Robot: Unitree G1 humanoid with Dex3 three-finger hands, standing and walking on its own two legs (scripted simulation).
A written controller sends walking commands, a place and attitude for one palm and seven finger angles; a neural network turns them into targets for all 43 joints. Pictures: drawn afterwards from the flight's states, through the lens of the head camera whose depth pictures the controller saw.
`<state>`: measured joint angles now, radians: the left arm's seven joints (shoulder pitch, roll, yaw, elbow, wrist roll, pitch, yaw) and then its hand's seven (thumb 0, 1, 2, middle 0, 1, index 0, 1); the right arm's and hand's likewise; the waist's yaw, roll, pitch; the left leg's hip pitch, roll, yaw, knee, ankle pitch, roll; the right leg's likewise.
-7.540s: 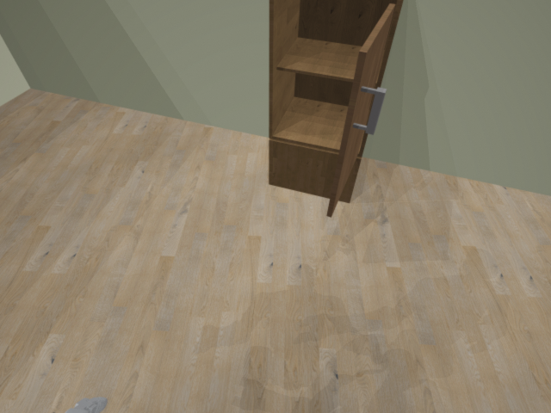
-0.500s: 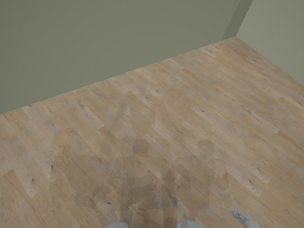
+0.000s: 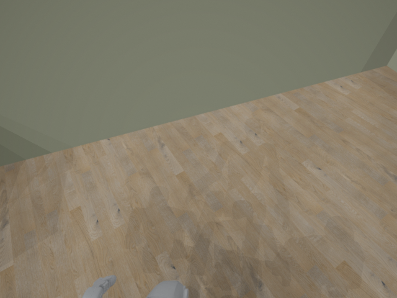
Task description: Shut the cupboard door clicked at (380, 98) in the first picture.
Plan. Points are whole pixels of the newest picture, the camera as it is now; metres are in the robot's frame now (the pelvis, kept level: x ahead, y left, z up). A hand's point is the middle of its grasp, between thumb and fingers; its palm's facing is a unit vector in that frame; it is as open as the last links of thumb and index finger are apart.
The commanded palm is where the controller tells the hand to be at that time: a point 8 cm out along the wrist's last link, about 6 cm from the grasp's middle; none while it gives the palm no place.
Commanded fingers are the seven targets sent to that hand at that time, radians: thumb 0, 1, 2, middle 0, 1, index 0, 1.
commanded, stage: walk to a spot facing it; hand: left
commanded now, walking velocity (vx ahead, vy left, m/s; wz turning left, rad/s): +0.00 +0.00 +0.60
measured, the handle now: out of the picture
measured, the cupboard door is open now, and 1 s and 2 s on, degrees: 84 84 84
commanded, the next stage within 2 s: none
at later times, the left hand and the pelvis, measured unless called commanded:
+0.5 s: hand out of the picture -0.01 +0.30 -0.17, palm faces +0.34 -0.91 -0.24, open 7.4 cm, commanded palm none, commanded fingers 0.00 0.90 0.90 -0.20 -0.30 -0.20 -0.30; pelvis +0.03 +0.07 +0.00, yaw +18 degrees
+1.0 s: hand (86, 276) +0.20 +0.29 -0.15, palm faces +0.53 -0.81 -0.24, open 7.3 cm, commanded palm none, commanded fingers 0.00 0.90 0.90 -0.20 -0.30 -0.20 -0.30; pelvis +0.21 +0.09 +0.00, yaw +34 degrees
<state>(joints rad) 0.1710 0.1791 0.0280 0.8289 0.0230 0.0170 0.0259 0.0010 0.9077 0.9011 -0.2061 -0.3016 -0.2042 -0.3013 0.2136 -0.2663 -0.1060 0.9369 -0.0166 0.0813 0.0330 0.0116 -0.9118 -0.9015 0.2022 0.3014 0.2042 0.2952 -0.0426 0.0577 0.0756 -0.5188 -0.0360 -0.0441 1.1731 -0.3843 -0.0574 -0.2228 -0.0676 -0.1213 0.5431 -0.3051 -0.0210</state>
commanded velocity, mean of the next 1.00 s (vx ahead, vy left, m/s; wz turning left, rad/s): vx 0.28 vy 0.00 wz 0.51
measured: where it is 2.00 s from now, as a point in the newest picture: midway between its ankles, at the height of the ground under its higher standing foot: (145, 239)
